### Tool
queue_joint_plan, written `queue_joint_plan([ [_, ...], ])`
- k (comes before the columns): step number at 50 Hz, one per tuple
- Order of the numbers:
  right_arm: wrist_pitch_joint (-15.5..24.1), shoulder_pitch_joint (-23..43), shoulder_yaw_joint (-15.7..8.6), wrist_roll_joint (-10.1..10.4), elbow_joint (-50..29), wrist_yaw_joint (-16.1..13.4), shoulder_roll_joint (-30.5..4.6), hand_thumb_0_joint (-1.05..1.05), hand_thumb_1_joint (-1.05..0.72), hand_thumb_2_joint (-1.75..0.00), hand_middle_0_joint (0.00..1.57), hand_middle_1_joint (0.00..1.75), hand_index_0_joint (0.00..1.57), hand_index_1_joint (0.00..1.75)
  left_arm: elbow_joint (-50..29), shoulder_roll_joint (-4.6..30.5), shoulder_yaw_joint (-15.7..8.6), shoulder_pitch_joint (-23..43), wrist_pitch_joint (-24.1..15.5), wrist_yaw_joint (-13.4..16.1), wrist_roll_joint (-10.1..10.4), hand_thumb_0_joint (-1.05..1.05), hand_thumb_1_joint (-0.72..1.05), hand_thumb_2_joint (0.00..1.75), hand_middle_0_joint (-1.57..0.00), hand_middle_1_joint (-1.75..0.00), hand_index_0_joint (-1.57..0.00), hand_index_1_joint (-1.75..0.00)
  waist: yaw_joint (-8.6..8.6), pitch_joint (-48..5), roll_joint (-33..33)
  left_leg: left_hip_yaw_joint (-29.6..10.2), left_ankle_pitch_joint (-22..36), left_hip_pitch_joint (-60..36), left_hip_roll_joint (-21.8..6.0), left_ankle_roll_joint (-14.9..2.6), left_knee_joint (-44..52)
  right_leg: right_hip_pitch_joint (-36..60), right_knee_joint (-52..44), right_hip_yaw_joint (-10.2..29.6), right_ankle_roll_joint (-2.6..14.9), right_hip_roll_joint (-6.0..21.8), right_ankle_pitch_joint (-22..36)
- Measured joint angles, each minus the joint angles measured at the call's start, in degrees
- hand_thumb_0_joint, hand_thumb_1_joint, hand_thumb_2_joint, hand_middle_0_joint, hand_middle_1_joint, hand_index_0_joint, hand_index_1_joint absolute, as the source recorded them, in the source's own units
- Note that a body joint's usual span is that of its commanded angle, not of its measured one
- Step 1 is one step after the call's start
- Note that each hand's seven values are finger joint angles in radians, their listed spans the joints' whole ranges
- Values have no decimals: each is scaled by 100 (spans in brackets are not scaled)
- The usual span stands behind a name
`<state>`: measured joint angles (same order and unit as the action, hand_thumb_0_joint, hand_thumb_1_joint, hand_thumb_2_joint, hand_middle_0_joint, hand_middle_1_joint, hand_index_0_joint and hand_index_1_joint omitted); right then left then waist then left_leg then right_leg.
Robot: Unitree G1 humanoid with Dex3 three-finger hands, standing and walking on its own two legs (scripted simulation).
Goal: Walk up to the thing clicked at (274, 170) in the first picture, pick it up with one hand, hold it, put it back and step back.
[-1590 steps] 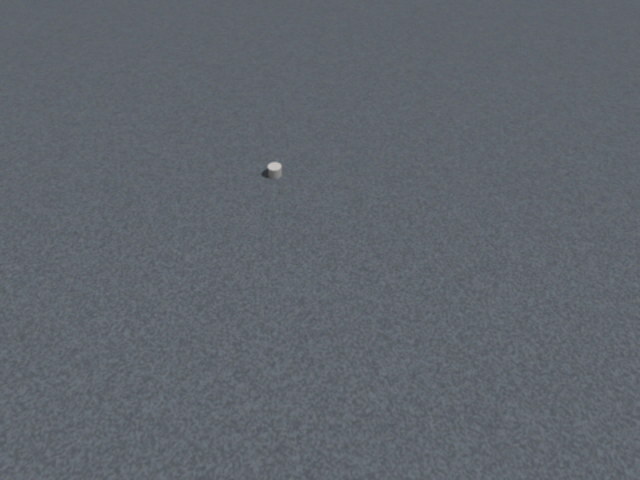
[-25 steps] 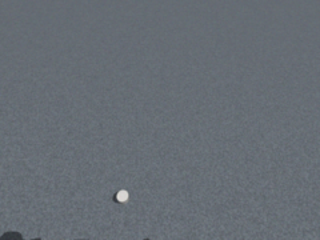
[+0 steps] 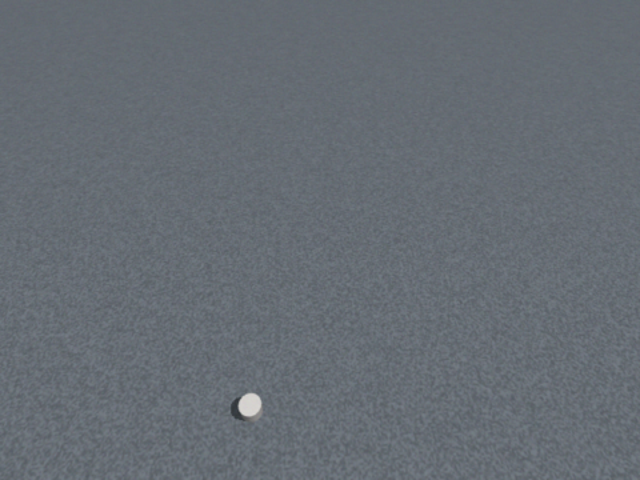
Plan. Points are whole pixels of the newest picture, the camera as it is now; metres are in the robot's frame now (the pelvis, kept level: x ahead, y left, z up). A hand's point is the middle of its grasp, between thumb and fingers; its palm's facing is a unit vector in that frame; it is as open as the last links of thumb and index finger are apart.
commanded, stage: stand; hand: left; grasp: from above
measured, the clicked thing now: (250, 407) +0.46 +0.23 -0.75
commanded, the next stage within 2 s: step back in 1.62 s
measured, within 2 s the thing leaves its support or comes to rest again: neither
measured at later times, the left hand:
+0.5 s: hand out of the picture +0.06 +0.24 -0.16, palm faces +0.01 -0.94 -0.34, open 7.3 cm
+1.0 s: hand out of the picture +0.09 +0.24 -0.15, palm faces +0.01 -0.94 -0.34, open 7.3 cm
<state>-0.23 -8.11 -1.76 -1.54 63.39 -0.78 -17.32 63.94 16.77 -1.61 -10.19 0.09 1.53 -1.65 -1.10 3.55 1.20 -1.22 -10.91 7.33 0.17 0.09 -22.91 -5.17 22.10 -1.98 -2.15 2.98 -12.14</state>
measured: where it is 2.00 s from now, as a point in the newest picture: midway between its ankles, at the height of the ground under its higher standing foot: outside the picture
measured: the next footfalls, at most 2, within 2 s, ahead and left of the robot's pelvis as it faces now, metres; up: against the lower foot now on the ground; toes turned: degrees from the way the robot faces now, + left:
none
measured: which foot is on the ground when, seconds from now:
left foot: down 0.00-1.00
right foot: down 0.00-1.00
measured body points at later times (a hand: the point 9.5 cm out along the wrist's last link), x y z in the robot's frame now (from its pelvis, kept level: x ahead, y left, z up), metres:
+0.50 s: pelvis +0.00 -0.01 +0.00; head +0.01 -0.01 +0.45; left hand +0.06 +0.29 -0.13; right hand +0.06 -0.30 -0.14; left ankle +0.02 +0.12 -0.74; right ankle +0.00 -0.14 -0.74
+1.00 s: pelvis +0.02 -0.01 +0.00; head +0.03 -0.01 +0.45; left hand +0.09 +0.29 -0.13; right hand +0.09 -0.30 -0.14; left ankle +0.02 +0.12 -0.74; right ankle +0.00 -0.14 -0.74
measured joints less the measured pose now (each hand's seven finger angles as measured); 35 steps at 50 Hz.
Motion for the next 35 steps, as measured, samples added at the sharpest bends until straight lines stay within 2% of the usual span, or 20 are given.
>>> queue_joint_plan([
  [35, 57, 93, 134, 33, 200, 23, -107, 1, -90, -90, 20, 30, 20, 30, 198, 69, 16, 316, -24, -100, 79, 0, 91, 89, -21, -30, -21, -30, 52, 34, -3, 11, 78, -101, -81, 68, 308, 83, -301, 6, 64, -82, 85],
])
